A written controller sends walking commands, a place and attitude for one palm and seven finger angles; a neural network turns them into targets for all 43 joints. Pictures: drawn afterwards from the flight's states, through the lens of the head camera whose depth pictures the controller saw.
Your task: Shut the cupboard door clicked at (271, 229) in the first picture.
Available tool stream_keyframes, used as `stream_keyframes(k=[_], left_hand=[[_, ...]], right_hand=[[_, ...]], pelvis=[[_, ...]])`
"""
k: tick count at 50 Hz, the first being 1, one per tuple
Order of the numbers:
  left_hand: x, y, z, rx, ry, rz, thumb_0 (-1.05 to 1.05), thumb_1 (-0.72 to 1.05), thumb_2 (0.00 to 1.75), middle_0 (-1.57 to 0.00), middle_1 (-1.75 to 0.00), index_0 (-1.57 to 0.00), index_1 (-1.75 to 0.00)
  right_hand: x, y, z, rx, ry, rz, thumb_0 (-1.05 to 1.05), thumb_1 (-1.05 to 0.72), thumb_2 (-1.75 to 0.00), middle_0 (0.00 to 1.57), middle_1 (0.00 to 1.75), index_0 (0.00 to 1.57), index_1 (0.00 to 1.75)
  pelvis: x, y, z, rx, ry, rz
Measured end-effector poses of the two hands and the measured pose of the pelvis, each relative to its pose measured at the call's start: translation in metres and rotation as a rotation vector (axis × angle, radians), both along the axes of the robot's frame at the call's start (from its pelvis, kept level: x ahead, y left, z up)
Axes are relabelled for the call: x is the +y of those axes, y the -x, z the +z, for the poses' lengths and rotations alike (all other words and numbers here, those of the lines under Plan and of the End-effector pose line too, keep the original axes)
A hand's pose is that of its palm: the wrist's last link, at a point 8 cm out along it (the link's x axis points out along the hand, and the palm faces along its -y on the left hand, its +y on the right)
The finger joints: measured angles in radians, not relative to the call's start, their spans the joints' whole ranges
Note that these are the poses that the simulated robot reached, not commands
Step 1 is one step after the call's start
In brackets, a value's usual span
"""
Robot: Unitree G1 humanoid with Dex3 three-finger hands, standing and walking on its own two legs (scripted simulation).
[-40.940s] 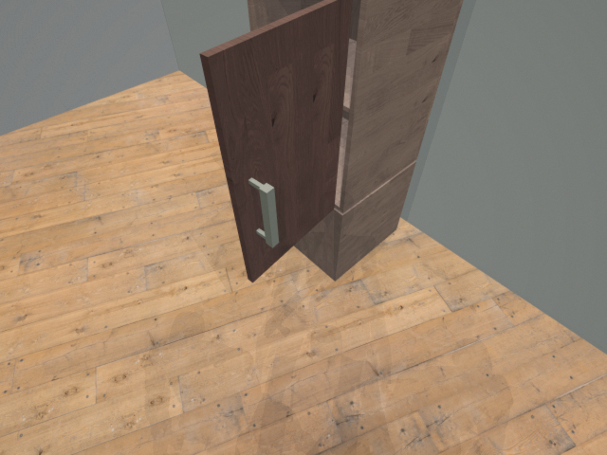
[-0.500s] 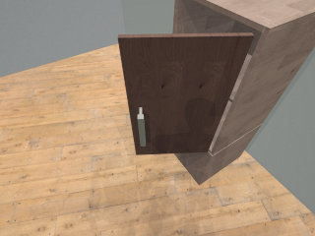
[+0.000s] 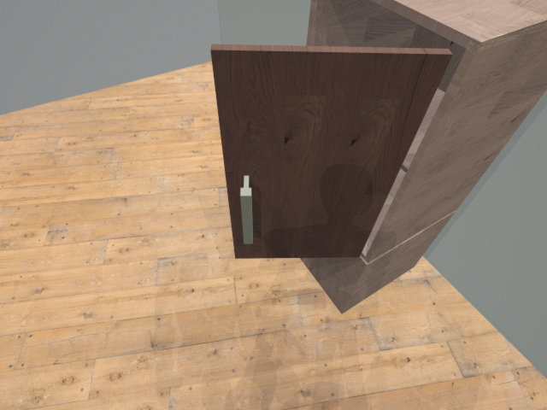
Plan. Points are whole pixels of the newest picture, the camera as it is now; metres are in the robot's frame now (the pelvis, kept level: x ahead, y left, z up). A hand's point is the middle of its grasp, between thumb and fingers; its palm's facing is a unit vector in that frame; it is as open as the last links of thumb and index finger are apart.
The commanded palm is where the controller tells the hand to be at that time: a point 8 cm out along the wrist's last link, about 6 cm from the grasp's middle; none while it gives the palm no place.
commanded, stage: look again from close up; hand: left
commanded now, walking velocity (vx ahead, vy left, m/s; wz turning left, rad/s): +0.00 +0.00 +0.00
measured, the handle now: (247, 211) +0.52 +0.08 -0.10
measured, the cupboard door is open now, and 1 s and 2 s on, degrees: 60 60 60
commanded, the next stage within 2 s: shuffle to correct the standing spot in 0.40 s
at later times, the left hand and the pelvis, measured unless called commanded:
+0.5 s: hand out of the picture +0.03 +0.19 -0.18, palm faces +0.00 -0.98 -0.19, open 7.4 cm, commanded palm none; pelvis +0.02 +0.01 +0.00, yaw -1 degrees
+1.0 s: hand out of the picture +0.01 +0.14 -0.19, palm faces +0.07 -0.98 -0.18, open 7.4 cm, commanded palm none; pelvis +0.03 -0.03 -0.01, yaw +3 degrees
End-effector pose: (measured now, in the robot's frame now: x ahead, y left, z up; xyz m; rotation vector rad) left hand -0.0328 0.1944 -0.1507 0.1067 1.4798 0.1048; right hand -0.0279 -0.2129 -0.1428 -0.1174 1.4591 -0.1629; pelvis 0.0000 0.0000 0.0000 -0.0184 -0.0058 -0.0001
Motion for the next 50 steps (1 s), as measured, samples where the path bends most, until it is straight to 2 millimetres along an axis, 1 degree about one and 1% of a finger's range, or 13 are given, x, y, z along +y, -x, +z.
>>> stream_keyframes(k=[2, 6, 11, 15, 19, 28, 36, 40, 45, 47, 50], left_hand=[[0.005, -0.003, 0.000, -0.019, -0.012, 0.002, 0.00, 0.91, 0.90, -0.20, -0.30, -0.20, -0.29], [0.018, -0.015, 0.002, -0.065, -0.044, 0.010, 0.00, 0.91, 0.90, -0.20, -0.30, -0.20, -0.30], [0.031, -0.034, 0.002, -0.117, -0.071, 0.000, 0.00, 0.91, 0.90, -0.20, -0.30, -0.20, -0.29], [0.038, -0.047, 0.002, -0.145, -0.077, -0.012, 0.00, 0.91, 0.90, -0.20, -0.30, -0.20, -0.29], [0.041, -0.055, 0.002, -0.153, -0.071, -0.023, 0.00, 0.91, 0.90, -0.20, -0.30, -0.20, -0.29], [0.046, -0.057, -0.002, -0.134, -0.055, -0.030, 0.00, 0.91, 0.90, -0.20, -0.30, -0.20, -0.29], [0.041, -0.045, -0.009, -0.073, -0.039, -0.026, 0.00, 0.91, 0.90, -0.20, -0.30, -0.20, -0.29], [0.033, -0.039, -0.007, -0.034, -0.040, -0.029, 0.00, 0.91, 0.90, -0.20, -0.30, -0.20, -0.29], [0.018, -0.039, -0.005, -0.044, -0.051, -0.001, 0.00, 0.91, 0.90, -0.20, -0.30, -0.20, -0.29], [0.010, -0.038, -0.005, -0.055, -0.055, 0.021, 0.00, 0.91, 0.90, -0.20, -0.30, -0.20, -0.29], [-0.003, -0.037, -0.008, -0.065, -0.046, 0.059, 0.00, 0.91, 0.90, -0.20, -0.30, -0.20, -0.29]], right_hand=[[0.002, -0.013, -0.004, -0.037, -0.007, 0.015, 0.00, -0.91, -0.90, 0.20, 0.30, 0.20, 0.30], [0.000, -0.033, -0.009, -0.090, 0.006, 0.037, 0.01, -0.94, -0.90, 0.20, 0.30, 0.20, 0.30], [-0.004, -0.055, -0.008, -0.156, 0.018, 0.046, 0.02, -0.94, -0.90, 0.20, 0.30, 0.20, 0.30], [-0.004, -0.068, -0.003, -0.186, 0.026, 0.056, 0.01, -0.94, -0.90, 0.20, 0.30, 0.20, 0.30], [-0.005, -0.075, 0.001, -0.195, 0.034, 0.065, 0.01, -0.93, -0.90, 0.20, 0.30, 0.20, 0.30], [-0.007, -0.077, 0.008, -0.173, 0.061, 0.068, 0.00, -0.91, -0.90, 0.20, 0.30, 0.20, 0.30], [-0.007, -0.067, 0.006, -0.124, 0.066, 0.052, 0.00, -0.91, -0.90, 0.20, 0.30, 0.20, 0.30], [-0.014, -0.058, 0.004, -0.097, 0.065, 0.029, 0.00, -0.91, -0.90, 0.20, 0.30, 0.20, 0.30], [-0.033, -0.046, -0.001, -0.051, 0.061, 0.021, 0.00, -0.91, -0.90, 0.20, 0.30, 0.20, 0.30], [-0.042, -0.046, -0.003, -0.033, 0.058, 0.028, 0.00, -0.91, -0.90, 0.20, 0.30, 0.20, 0.30], [-0.051, -0.053, -0.002, -0.018, 0.063, 0.049, 0.00, -0.91, -0.90, 0.20, 0.30, 0.20, 0.30]], pelvis=[[0.002, -0.001, -0.002, 0.002, 0.003, 0.006], [0.007, -0.007, -0.005, -0.003, -0.002, 0.009], [0.010, -0.011, -0.006, -0.010, -0.012, 0.001], [0.011, -0.013, -0.006, -0.007, -0.017, -0.003], [0.011, -0.014, -0.005, -0.003, -0.018, -0.008], [0.013, -0.016, -0.003, 0.001, -0.015, -0.010], [0.010, -0.019, -0.005, 0.014, -0.028, -0.001], [0.001, -0.019, -0.005, 0.023, -0.028, -0.003], [-0.016, -0.023, -0.007, 0.020, -0.024, 0.017], [-0.024, -0.026, -0.008, 0.016, -0.012, 0.031], [-0.034, -0.034, -0.009, 0.019, 0.000, 0.060]])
